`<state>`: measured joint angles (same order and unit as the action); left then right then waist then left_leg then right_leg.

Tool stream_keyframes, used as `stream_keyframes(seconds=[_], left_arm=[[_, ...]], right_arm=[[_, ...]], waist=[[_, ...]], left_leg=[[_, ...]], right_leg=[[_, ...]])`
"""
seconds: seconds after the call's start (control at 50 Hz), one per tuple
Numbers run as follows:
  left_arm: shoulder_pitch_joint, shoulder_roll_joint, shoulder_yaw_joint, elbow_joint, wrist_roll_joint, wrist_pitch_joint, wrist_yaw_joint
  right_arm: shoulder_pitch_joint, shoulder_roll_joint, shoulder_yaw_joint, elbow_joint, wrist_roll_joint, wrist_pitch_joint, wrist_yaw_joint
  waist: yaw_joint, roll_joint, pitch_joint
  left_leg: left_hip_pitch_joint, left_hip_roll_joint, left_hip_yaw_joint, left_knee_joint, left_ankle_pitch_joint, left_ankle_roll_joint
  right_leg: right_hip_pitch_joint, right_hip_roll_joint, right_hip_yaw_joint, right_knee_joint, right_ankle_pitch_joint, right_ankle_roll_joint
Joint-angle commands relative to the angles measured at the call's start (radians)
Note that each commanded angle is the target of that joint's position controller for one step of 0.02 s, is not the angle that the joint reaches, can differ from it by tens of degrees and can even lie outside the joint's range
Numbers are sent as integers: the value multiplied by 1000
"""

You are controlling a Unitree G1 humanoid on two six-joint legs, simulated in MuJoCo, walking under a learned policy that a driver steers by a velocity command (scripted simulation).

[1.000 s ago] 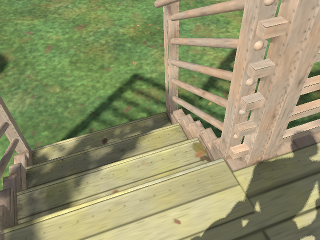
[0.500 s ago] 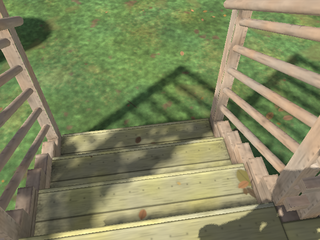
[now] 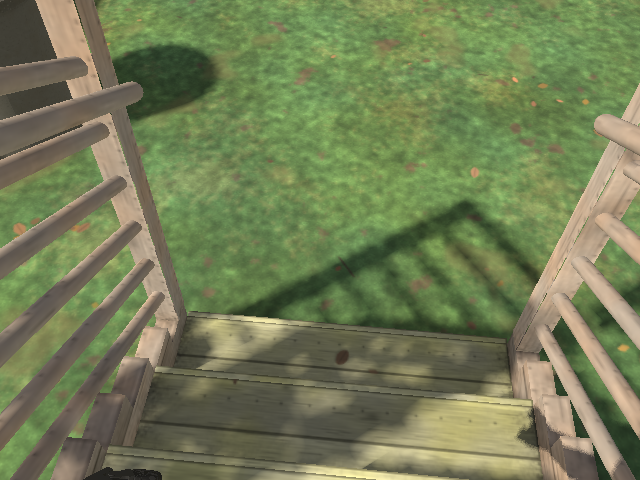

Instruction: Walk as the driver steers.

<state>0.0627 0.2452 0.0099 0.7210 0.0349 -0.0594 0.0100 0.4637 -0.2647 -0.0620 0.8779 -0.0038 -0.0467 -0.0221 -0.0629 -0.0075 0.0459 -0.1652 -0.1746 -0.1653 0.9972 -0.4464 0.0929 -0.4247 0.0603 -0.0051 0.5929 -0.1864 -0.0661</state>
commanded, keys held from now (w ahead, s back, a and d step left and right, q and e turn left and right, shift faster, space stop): w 0.34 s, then w+e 0.66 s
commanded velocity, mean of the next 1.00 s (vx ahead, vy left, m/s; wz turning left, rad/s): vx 0.50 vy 0.00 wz -0.18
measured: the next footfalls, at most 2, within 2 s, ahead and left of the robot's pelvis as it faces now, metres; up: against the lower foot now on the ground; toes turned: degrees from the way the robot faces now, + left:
left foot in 0.46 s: +0.24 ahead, +0.13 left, +0.00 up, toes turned +2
right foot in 0.86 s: +0.42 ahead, -0.04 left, -0.17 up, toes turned -11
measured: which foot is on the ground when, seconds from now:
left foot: up 0.00-0.44, down 0.46-0.86, up 0.88-1.00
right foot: down 0.00-0.46, up 0.48-0.84, down 0.86-1.00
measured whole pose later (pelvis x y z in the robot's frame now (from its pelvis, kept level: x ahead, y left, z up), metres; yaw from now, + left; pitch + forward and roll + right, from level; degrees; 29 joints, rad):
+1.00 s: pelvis +0.40 +0.01 -0.17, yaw -17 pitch -1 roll -1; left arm 0.35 0.22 0.04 0.93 0.00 -0.01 0.00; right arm 0.31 -0.21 -0.05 0.91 -0.06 -0.05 -0.04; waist -0.02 0.02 0.08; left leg -0.64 0.09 -0.06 1.44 -0.38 -0.02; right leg -0.23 0.17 0.02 0.60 -0.33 -0.14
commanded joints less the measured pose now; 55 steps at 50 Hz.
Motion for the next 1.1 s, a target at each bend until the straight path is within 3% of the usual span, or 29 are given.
stream_keyframes(seconds=[0.02,0.1,0.2,0.24,0.3,0.38,0.42,0.44,0.46,0.48,0.5,0.52,0.56,0.58,0.6,0.66,0.72,0.8,0.84,0.86,0.88,0.9,0.92,0.94,0.96,0.98,1.04,1.08,1.1], left_arm=[[186,103,49,-2,-15,-6,-11],[274,98,35,66,-14,-58,-27],[371,177,53,107,-33,-42,-19],[389,143,45,121,-28,-33,-21],[420,162,42,127,-22,-30,-14],[453,202,56,131,-22,-15,-2],[389,201,56,112,-23,-8,8],[339,197,57,109,-35,-6,9],[266,176,56,102,-54,-7,6],[307,56,37,89,-38,-22,9],[424,71,37,81,-42,-24,21],[384,110,43,102,-28,-8,24],[285,164,71,99,-19,29,14],[277,149,74,102,-8,53,2],[214,151,85,78,-4,71,-9],[191,57,64,43,-8,102,-70],[176,8,37,41,-15,108,-79],[70,48,33,23,10,109,-44],[273,86,48,112,25,88,-19],[479,123,70,190,33,75,-8],[610,200,99,244,5,61,-15],[591,269,105,215,-14,36,-23],[528,232,106,196,-48,27,-20],[437,174,80,173,-47,25,-14],[375,218,96,158,-38,29,2],[280,140,64,111,-37,27,14],[376,156,68,157,-21,13,7],[437,51,42,203,-38,1,11],[424,21,36,194,-32,0,17]], right_arm=[[13,-109,-19,-64,-13,2,1],[-61,-55,-17,-84,-19,48,19],[-184,-25,-4,-121,-47,74,42],[-264,-6,12,-135,-23,92,42],[-215,-49,0,-98,-37,90,34],[-356,-70,-4,-129,-48,49,20],[-249,-59,-4,-74,-53,37,-5],[-55,-58,-12,-10,-51,28,-10],[183,-101,-34,54,-54,12,-8],[161,-201,-51,46,-39,-6,-2],[146,-234,-58,47,2,-18,13],[90,-201,-57,50,11,-27,16],[-84,-113,-25,19,-17,-47,17],[-111,-117,-26,22,-29,-57,6],[-103,-123,-22,28,-24,-70,0],[-161,-93,-17,17,2,-95,-47],[-128,-54,0,38,20,-85,-52],[2,-62,0,60,-25,-44,-43],[53,-86,-4,81,-38,-11,-59],[-4,-106,-14,66,-20,-7,-48],[-54,-88,-20,35,-18,-11,-38],[14,-53,-5,-18,-10,-27,-22],[25,-90,-7,-26,-46,-44,-19],[9,-116,-21,-18,-56,-48,-18],[-25,-106,-21,-28,-63,-37,-21],[-173,-152,-31,-54,-65,-15,-12],[-152,-78,-14,-14,-60,35,-4],[-324,-107,-32,-86,-32,20,16],[-341,-74,-22,-99,-48,5,26]], waist=[[90,-15,-101],[48,-71,-56],[40,-94,-54],[60,-105,-26],[54,-116,-49],[105,-76,3],[42,-80,-57],[-53,-76,-86],[-175,12,-126],[-104,214,-34],[-15,203,-18],[-10,159,35],[46,52,154],[55,109,165],[69,38,157],[107,74,102],[102,115,57],[10,70,129],[79,55,64],[191,11,-6],[246,-202,-34],[145,-165,-130],[141,-47,-167],[73,34,-89],[63,-153,-118],[40,73,17],[53,6,-59],[99,-37,16],[101,-9,19]], left_leg=[[-408,88,10,349,72,-32],[-330,125,10,150,99,-45],[-360,151,73,-93,174,-66],[-314,164,143,-132,266,-74],[-294,179,175,-38,393,-44],[-381,204,187,-108,306,-47],[-149,166,214,-199,175,-39],[93,145,215,-272,171,-25],[314,198,138,-461,239,6],[305,455,-169,-552,472,67],[267,582,-342,-604,680,131],[187,603,-350,-639,494,181],[-3,509,-187,-657,292,155],[-69,502,-135,-618,319,142],[-149,439,-51,-582,202,109],[-430,315,183,-491,6,-14],[-497,309,248,-381,-87,-40],[-192,354,216,-121,106,3],[-81,352,224,216,469,22],[-191,279,281,558,564,-6],[-560,158,333,1023,-232,-31],[-817,217,163,983,-284,-26],[-885,255,93,806,-101,-40],[-906,273,95,614,13,-46],[-904,294,61,525,-18,-95],[-816,323,40,222,194,-171],[-512,281,102,174,408,-169],[-657,284,52,-71,669,-120],[-600,255,79,-201,844,-110]], right_leg=[[422,-400,552,-272,151,-266],[312,-287,295,-308,477,-189],[302,-271,198,-330,510,-191],[231,-234,144,-339,487,-155],[236,-257,165,-287,401,-166],[335,-289,217,-192,444,-196],[261,-254,162,-47,654,-172],[125,-214,140,135,710,-147],[-46,-127,94,436,517,-89],[-240,20,78,781,-287,-43],[-355,7,133,785,-342,-44],[-388,-41,126,776,-351,-23],[-337,-96,125,618,-236,3],[-295,-102,110,590,-127,0],[-230,-84,98,496,53,4],[70,-17,0,233,577,17],[267,20,-35,149,782,0],[108,-27,-47,-127,592,1],[219,-31,-42,-272,423,-45],[450,-37,-21,-372,485,-96],[712,-159,76,-195,896,-177],[884,-320,273,43,1203,-229],[861,-369,343,-13,982,-285],[722,-322,324,-28,673,-269],[586,-423,602,-80,185,-388],[343,-337,561,-219,125,-374],[158,-238,416,-150,362,-322],[192,-119,415,-41,79,-260],[107,-66,420,3,-55,-240]])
